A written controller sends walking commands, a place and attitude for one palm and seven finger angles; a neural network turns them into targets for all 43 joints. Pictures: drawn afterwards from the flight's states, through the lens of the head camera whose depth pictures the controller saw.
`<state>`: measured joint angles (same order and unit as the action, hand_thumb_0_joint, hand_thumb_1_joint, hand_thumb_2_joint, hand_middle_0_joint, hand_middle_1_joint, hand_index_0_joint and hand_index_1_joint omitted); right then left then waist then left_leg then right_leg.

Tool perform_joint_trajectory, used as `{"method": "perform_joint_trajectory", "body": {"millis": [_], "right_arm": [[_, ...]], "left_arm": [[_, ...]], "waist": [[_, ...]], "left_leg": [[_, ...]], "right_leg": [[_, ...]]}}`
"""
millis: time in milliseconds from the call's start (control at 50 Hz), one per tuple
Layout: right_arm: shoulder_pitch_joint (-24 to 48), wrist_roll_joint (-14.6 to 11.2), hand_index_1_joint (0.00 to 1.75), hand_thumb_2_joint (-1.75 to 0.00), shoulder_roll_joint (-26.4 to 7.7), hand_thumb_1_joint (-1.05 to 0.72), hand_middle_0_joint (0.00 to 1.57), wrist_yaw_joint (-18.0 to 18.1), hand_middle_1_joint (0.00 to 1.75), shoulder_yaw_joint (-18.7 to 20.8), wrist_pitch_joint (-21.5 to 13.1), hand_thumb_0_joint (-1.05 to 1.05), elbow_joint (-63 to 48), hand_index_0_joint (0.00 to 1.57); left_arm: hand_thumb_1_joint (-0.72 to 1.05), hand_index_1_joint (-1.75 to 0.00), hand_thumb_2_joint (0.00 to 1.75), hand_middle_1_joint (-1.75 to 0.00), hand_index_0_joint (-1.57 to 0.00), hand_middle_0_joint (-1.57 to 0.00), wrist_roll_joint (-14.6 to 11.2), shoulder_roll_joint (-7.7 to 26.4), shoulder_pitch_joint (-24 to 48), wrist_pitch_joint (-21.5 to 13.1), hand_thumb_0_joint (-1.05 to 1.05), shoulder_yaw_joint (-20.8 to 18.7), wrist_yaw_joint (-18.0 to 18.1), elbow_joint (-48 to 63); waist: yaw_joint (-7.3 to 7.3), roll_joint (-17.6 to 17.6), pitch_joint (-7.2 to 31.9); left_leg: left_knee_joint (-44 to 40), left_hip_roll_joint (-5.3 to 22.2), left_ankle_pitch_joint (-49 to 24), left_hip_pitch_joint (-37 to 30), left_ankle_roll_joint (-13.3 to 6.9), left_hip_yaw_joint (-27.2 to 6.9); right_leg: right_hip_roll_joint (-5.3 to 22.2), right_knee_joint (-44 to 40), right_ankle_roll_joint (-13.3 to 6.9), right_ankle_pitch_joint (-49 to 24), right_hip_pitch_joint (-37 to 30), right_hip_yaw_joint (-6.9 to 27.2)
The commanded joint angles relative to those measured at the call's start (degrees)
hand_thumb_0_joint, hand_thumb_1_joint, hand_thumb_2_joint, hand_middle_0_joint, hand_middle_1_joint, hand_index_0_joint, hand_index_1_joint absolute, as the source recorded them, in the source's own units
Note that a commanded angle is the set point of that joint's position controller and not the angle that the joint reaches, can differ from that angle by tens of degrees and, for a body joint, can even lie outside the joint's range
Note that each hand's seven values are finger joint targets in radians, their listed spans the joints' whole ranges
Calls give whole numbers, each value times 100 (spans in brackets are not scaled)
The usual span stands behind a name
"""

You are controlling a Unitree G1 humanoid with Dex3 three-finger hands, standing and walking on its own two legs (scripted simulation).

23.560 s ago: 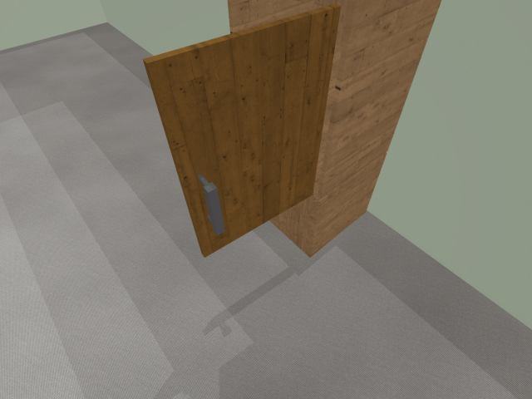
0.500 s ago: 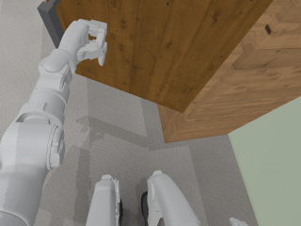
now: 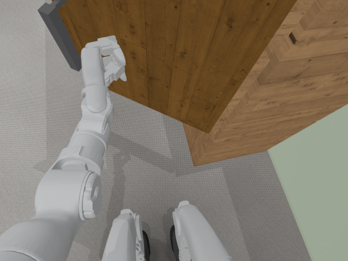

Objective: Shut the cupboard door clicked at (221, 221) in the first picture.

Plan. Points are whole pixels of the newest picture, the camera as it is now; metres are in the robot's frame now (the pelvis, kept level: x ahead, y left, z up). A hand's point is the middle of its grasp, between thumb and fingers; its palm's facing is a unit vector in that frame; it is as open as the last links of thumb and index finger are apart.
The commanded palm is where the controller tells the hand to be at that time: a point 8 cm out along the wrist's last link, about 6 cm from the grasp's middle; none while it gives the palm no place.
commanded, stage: pull the fist back off the door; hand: left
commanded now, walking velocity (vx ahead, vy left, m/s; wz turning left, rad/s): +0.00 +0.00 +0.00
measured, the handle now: (70, 36) +0.62 +0.16 +0.05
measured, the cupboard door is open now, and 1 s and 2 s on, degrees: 53 53 53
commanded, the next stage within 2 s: draw the hand back to the body in 0.56 s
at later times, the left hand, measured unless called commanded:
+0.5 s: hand (121, 105) +0.44 +0.06 +0.04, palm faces -0.01 -1.00 -0.02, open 3.1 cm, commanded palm +0.42 +0.11 +0.05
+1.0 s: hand (74, 115) +0.38 +0.11 +0.13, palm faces +0.00 -1.00 -0.07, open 3.1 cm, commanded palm +0.34 +0.16 +0.13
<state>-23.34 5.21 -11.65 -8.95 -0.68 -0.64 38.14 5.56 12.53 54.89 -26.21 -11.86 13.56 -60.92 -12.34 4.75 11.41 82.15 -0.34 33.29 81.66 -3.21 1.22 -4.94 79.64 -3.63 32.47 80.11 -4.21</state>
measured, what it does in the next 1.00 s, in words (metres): rises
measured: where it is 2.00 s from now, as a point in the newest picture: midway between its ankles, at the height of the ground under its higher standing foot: outside the picture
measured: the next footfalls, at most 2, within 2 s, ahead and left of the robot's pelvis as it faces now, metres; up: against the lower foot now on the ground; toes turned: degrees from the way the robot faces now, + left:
none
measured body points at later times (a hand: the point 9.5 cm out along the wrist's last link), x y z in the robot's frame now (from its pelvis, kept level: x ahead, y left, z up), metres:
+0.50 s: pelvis +0.02 -0.03 +0.03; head +0.16 -0.02 +0.46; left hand +0.43 +0.11 +0.05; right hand +0.12 -0.29 -0.10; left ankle +0.03 +0.09 -0.58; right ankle +0.03 -0.09 -0.58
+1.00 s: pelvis +0.02 -0.01 +0.08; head +0.09 -0.01 +0.52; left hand +0.37 +0.17 +0.14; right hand +0.11 -0.24 -0.05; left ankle +0.03 +0.09 -0.58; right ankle +0.03 -0.09 -0.58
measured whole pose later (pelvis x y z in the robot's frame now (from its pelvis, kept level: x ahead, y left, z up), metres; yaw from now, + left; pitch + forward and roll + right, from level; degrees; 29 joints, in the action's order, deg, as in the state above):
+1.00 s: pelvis +0.02 -0.01 +0.08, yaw +2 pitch +17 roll +0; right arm -19.0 -2.2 -13.4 -2.0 -0.5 5.6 33.5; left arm -6.7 9.1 13.2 -23.2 0.0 1.3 -26.7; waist -2.6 2.3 9.9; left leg 62.4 -2.1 28.6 51.1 -2.7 1.5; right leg -3.9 61.9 -3.6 28.9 50.3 -2.1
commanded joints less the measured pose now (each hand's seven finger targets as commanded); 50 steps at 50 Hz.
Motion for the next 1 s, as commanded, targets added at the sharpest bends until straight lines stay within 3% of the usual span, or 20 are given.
{"method": "perform_joint_trajectory", "body": {"millis": [0, 60, 100, 120, 180, 280, 380, 420, 460, 540, 600, 640, 660, 720, 740, 780, 820, 860, 940, 980], "right_arm": [[-969, -153, 30, -90, -1184, -90, 20, 159, 30, 481, 95, 0, -349, 20], [-809, -213, 30, -90, -1089, -90, 20, 278, 30, 424, 97, 0, -433, 20], [-688, -217, 30, -90, -1011, -90, 20, 286, 30, 428, 74, 0, -496, 20], [-663, -211, 30, -90, -1001, -90, 20, 276, 30, 435, 49, 0, -513, 20], [-570, -221, 30, -90, -971, -90, 20, 237, 30, 485, 107, 0, -488, 20], [-310, -332, 30, -90, -974, -90, 20, 257, 30, 553, 309, 0, -606, 20], [32, -394, 30, -90, -951, -90, 20, 415, 30, 571, 293, 0, -706, 20], [90, -375, 30, -90, -957, -90, 20, 462, 30, 572, 243, 0, -715, 20], [203, -361, 30, -90, -923, -90, 20, 463, 30, 580, 218, 0, -695, 20], [316, -359, 30, -90, -926, -90, 20, 486, 30, 524, 309, 0, -595, 20], [396, -406, 30, -90, -909, -90, 20, 534, 30, 462, 405, 0, -659, 20], [427, -425, 30, -90, -914, -90, 20, 574, 30, 435, 406, 0, -744, 20], [455, -425, 30, -90, -905, -90, 20, 582, 30, 413, 399, 0, -780, 20], [467, -462, 30, -90, -967, -90, 20, 625, 30, 436, 328, 0, -1063, 20], [475, -488, 30, -90, -916, -90, 20, 624, 30, 428, 306, 0, -1116, 20], [471, -538, 30, -90, -880, -90, 20, 625, 30, 426, 283, 0, -1170, 20], [443, -587, 30, -90, -887, -90, 20, 651, 30, 411, 293, 0, -1210, 20], [496, -656, 30, -90, -883, -90, 20, 684, 30, 403, 331, 0, -1237, 20], [718, -782, 30, -90, -935, -90, 20, 811, 30, 334, 323, 0, -1373, 20], [797, -797, 30, -90, -951, -90, 20, 883, 30, 310, 277, 0, -1437, 20]], "left_arm": [[90, -150, 90, -150, -130, -130, -185, 857, 2315, -302, 0, -105, -256, 987], [90, -150, 90, -150, -130, -130, -528, 896, 1907, -333, 0, -373, -390, 1005], [90, -150, 90, -150, -130, -130, -633, 559, 1488, -570, 0, -163, -477, 1255], [90, -150, 90, -150, -130, -130, -637, 425, 1411, -740, 0, -37, -518, 1420], [90, -150, 90, -150, -130, -130, -508, 146, 555, -1012, 0, 302, -664, 1304], [90, -150, 90, -150, -130, -130, -576, -370, 137, -891, 0, 863, -899, 1407], [90, -150, 90, -150, -130, -130, -840, -195, 499, -1094, 0, 817, -788, 2749], [90, -150, 90, -150, -130, -130, -815, -55, 498, -1287, 0, 817, -693, 3289], [90, -150, 90, -150, -130, -130, -713, -211, 112, -1390, 0, 1020, -641, 3396], [90, -150, 90, -150, -130, -130, -471, -290, -85, -1089, 0, 1176, -581, 2435], [90, -150, 90, -150, -130, -130, -525, -300, -320, -715, 0, 1062, -610, 1719], [90, -150, 90, -150, -130, -130, -692, -203, -286, -614, 0, 824, -622, 1721], [90, -150, 90, -150, -130, -130, -795, -351, -182, -596, 0, 918, -656, 1791], [90, -150, 90, -150, -130, -130, -1011, 345, -465, -782, 0, 326, -700, 3200], [90, -150, 90, -150, -130, -130, -1038, 290, -638, -842, 0, 433, -750, 3654], [90, -150, 90, -150, -130, -130, -1016, 357, -1159, -854, 0, 524, -836, 4236], [90, -150, 90, -150, -130, -130, -975, 277, -1853, -671, 0, 704, -934, 4276], [90, -150, 90, -150, -130, -130, -995, 33, -2414, -381, 0, 1012, -1059, 4277], [90, -150, 90, -150, -130, -130, -1302, -225, -2975, 184, 0, 1305, -1351, 4486], [90, -150, 90, -150, -130, -130, -1426, -132, -3076, 277, 0, 1258, -1425, 4839]], "waist": [[-96, -346, 3233], [121, -443, 2887], [218, -410, 2872], [237, -296, 2950], [286, -493, 2691], [264, -596, 2420], [427, -260, 3035], [452, -168, 3319], [485, -194, 3428], [288, -522, 2558], [345, -821, 2116], [449, -785, 2250], [441, -721, 2274], [856, -510, 3382], [946, -359, 3631], [1007, -343, 3635], [971, -649, 3149], [884, -972, 2315], [807, -1004, 1183], [842, -939, 1037]], "left_leg": [[-1063, 10, -1773, -2309, 115, -519], [-1124, -46, -1606, -1870, 95, -349], [-1160, -64, -1833, -1975, 105, -310], [-1160, -68, -2026, -2178, 98, -309], [-1088, -79, -2083, -2096, 100, -262], [-1047, -140, -1736, -1990, 85, -195], [-1042, -160, -1919, -2488, 92, -231], [-1033, -144, -2199, -2793, 89, -271], [-1045, -135, -2255, -2943, 97, -304], [-1004, -123, -1708, -2462, 78, -296], [-1089, -146, -1311, -2042, 81, -257], [-1158, -149, -1342, -2073, 95, -245], [-1182, -158, -1345, -2101, 96, -238], [-1510, -131, -1932, -2917, 117, -267], [-1648, -141, -2165, -3263, 124, -256], [-1839, -105, -2378, -3629, 127, -260], [-2048, -76, -2339, -3712, 98, -274], [-2317, -45, -1969, -3662, 70, -237], [-2803, -34, -1513, -3959, 44, -251], [-2968, -43, -1454, -4196, 27, -284]], "right_leg": [[166, -1459, 286, -1988, -2731, 610], [249, -1642, 298, -2046, -3192, 886], [271, -1588, 293, -2510, -3332, 882], [272, -1515, 307, -2781, -3265, 848], [331, -1487, 410, -3132, -3301, 918], [474, -1708, 537, -2987, -3371, 1181], [468, -1663, 451, -2988, -3575, 1154], [425, -1493, 407, -3286, -3573, 1020], [428, -1439, 419, -3283, -3507, 945], [441, -1600, 500, -2601, -3074, 1005], [479, -1883, 502, -1985, -3210, 1190], [471, -1905, 459, -1925, -3332, 1169], [468, -1917, 441, -1913, -3341, 1159], [389, -1798, 345, -2643, -4082, 994], [377, -1802, 336, -2956, -4277, 923], [350, -1902, 344, -3166, -4450, 847], [327, -2108, 368, -3112, -4513, 799], [343, -2487, 431, -2669, -4428, 796], [387, -3148, 364, -1739, -4290, 703], [399, -3330, 327, -1540, -4373, 673]]}}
